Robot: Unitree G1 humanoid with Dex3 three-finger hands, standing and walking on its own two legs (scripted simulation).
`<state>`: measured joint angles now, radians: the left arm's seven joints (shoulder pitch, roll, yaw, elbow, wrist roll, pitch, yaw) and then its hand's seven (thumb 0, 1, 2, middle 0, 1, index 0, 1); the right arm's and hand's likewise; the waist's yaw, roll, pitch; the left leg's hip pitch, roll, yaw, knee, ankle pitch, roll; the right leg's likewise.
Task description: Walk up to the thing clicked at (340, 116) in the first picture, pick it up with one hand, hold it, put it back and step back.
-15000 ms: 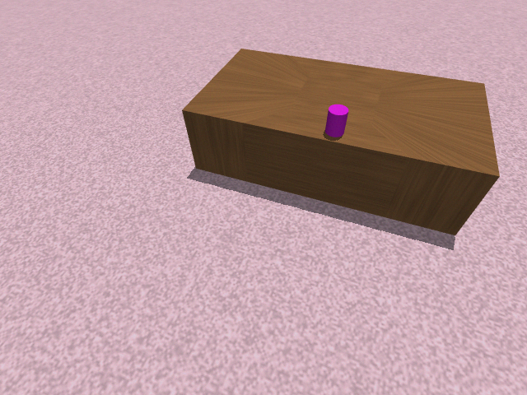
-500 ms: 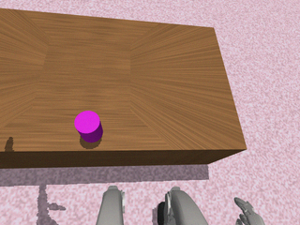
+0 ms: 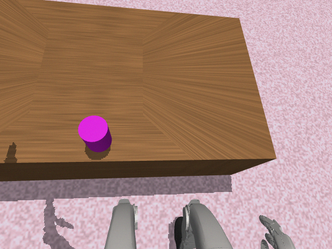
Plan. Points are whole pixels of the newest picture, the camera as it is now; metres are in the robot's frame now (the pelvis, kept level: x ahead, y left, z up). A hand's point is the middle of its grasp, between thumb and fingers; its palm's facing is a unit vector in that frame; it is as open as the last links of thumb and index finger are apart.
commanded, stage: approach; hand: left
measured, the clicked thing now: (96, 134) +0.44 +0.21 -0.20
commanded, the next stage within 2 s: close in in 0.32 s
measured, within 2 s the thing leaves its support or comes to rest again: neither
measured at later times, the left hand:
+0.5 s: hand (72, 135) +0.43 +0.27 -0.18, palm faces +0.08 -0.99 +0.06, open 17.7 cm
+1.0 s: hand (89, 133) +0.44 +0.22 -0.19, palm faces +0.18 -0.98 +0.04, open 17.7 cm
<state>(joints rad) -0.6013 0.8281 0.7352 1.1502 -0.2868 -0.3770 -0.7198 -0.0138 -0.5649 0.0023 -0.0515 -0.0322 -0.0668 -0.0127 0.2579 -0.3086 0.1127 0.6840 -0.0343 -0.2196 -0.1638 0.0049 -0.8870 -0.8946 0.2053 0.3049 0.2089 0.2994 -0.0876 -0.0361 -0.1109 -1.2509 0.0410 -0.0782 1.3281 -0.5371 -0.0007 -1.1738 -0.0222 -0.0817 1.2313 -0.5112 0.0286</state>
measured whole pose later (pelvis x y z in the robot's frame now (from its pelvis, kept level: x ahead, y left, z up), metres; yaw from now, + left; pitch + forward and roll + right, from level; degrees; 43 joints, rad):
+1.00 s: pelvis -0.06 -0.01 -0.20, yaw -3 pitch +34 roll -5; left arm -0.74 0.46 0.52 0.96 -0.14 -0.47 -0.22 -0.02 -0.61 0.00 -0.05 -0.08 -0.08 -0.04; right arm 0.20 -0.28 0.02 0.67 -0.05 -0.07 0.00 0.00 -0.93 -0.90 0.20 0.30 0.21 0.30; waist -0.12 0.01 -0.18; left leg -1.96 0.04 -0.09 2.02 -0.66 -0.01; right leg -1.91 -0.02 -0.04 1.97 -0.64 0.02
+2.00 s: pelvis -0.06 -0.02 -0.21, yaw -2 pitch +33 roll -4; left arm -0.80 0.44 0.42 1.01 -0.11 -0.58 -0.17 -0.01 -0.39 0.42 -0.66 -0.61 -0.69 -0.57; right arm 0.15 -0.27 0.03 0.67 -0.05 0.00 0.02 0.00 -0.91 -0.89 0.20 0.30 0.20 0.30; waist -0.09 -0.02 -0.15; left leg -1.99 0.03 -0.08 2.07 -0.65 -0.02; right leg -1.95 -0.03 -0.03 2.03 -0.65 0.02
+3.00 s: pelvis -0.04 -0.01 -0.16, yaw -3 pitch +34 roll -5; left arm -0.69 0.47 0.42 0.82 -0.08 -0.34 -0.13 0.01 -0.39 0.91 -0.66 -0.86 -0.63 -0.84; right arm 0.21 -0.26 0.03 0.68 -0.02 0.02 -0.01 0.00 -0.90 -0.89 0.20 0.30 0.20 0.30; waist -0.13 0.01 -0.16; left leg -1.83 0.04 -0.08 1.90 -0.67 -0.01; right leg -1.78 -0.02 -0.04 1.84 -0.65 0.03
